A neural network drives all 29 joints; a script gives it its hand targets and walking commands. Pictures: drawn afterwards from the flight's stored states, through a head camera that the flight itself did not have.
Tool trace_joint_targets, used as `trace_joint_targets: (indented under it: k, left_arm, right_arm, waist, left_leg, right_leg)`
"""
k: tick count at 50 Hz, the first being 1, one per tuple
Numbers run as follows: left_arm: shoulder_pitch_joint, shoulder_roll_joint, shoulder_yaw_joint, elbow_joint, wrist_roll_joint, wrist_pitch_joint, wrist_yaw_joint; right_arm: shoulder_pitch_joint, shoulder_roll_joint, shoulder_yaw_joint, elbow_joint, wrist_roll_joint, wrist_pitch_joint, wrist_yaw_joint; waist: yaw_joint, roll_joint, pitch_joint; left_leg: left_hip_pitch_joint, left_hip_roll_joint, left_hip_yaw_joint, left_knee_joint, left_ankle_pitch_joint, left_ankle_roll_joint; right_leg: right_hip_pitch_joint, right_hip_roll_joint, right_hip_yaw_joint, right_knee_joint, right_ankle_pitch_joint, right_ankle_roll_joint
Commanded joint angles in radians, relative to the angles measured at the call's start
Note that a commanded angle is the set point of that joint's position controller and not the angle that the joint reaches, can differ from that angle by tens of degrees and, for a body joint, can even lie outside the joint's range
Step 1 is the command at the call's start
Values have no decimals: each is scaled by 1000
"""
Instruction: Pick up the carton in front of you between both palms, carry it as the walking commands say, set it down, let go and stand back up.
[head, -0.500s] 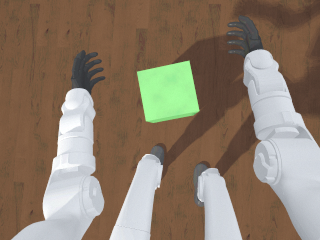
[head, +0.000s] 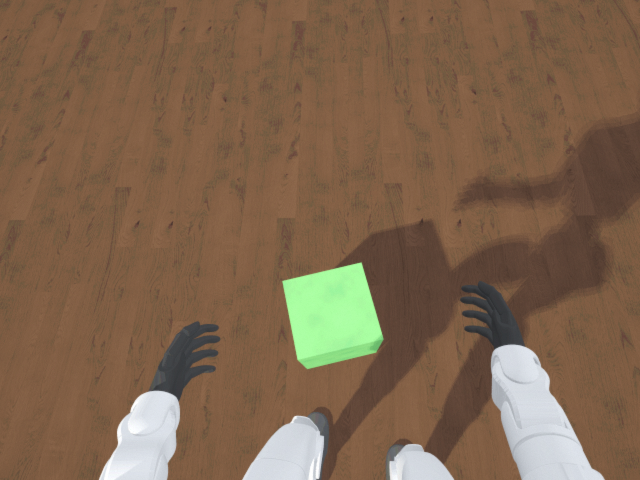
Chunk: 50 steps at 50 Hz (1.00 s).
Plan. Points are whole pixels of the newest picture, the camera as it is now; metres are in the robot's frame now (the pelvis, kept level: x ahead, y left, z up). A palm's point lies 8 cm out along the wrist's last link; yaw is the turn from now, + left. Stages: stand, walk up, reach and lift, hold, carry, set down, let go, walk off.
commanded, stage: let go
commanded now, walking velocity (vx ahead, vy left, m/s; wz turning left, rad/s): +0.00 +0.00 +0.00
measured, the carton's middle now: (332, 319) +0.41 +0.07 -0.63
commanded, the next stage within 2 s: stand in 0.74 s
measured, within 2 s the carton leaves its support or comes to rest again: neither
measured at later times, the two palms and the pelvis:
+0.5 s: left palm (197, 397) +0.18 +0.19 -0.04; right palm (621, 439) +0.18 -0.28 -0.04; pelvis +0.02 -0.04 +0.02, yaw +1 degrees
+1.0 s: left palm (144, 429) +0.14 +0.27 -0.08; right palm out of the picture +0.14 -0.29 -0.05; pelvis +0.01 -0.01 +0.02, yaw +0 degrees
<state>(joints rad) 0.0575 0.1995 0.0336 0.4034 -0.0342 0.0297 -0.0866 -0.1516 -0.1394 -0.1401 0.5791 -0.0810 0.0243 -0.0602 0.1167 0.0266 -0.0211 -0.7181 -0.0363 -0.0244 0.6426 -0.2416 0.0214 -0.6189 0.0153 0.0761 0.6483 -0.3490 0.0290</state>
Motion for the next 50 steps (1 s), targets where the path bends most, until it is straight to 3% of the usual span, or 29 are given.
trace_joint_targets:
  k: [1, 11, 16, 24, 25, 26, 37, 38, 41, 43, 50]
  left_arm:
    - [79, 79, 3, -121, -10, -25, 14]
    - [149, 115, 18, -75, -7, -14, 15]
    - [175, 124, 36, -50, 19, 9, 19]
    - [148, 132, 51, -52, 46, 60, 14]
    - [118, 168, 67, -111, 65, 110, 40]
    - [134, 156, 50, -89, 62, 124, 49]
    - [122, 133, 22, -120, 43, 181, 71]
    - [90, 201, 56, 37, 26, 101, 85]
    - [113, 183, 60, 78, 45, 8, 89]
    - [114, 181, 61, 107, 48, -12, 88]
    - [146, 204, 57, 186, 55, -40, 106]
  right_arm:
    - [46, -93, -6, -103, 5, -37, 15]
    - [267, -113, 56, -167, 48, -23, 62]
    - [330, -130, 86, -211, 80, 6, 93]
    - [326, -141, 97, -250, 93, 57, 119]
    - [378, -136, 104, -188, 105, 28, 98]
    - [364, -136, 106, -200, 108, 26, 88]
    - [351, -163, 85, -199, 93, 62, 83]
    - [346, -254, 47, -30, 42, 29, 57]
    - [338, -249, 36, -1, 42, -21, 40]
    - [313, -242, 35, 16, 45, -36, 41]
    - [312, -261, 30, 76, 49, -53, 34]
  waist:
    - [-31, 18, -359]
    - [-96, -86, -148]
    - [-97, -76, -75]
    - [-90, -56, 26]
    - [-101, -45, -15]
    - [-103, -74, -8]
    - [-118, -58, 50]
    - [-123, -164, 7]
    - [-130, -72, 22]
    - [-126, -9, 28]
    - [-125, 15, 13]
  left_leg:
    - [669, 27, -44, -58, 510, -64]
    - [655, -12, 8, -181, 394, -49]
    - [664, -32, 20, -218, 340, -42]
    - [702, -39, 41, -221, 238, -36]
    - [651, -54, 46, -190, 214, -41]
    - [638, -57, 44, -186, 199, -38]
    - [690, -48, 30, -186, 179, -41]
    - [580, 55, 9, -148, 188, -22]
    - [526, 63, -31, -173, 89, -16]
    - [493, 74, -56, -201, 39, -13]
    - [517, 93, -88, -204, 144, 0]
  right_leg:
    - [-7, 59, -75, -138, 131, -28]
    - [338, 10, -38, -257, 371, 2]
    - [408, -6, -27, -287, 445, 10]
    - [398, -11, -25, -314, 371, 8]
    - [464, -19, -18, -272, 465, 10]
    - [457, -19, -14, -259, 501, 19]
    - [377, 8, -54, -274, 313, -7]
    - [379, -19, -50, -251, 189, -2]
    - [404, -35, -6, -247, 87, -14]
    - [419, -33, -6, -227, 87, -19]
    - [449, -39, 4, -220, 172, -12]
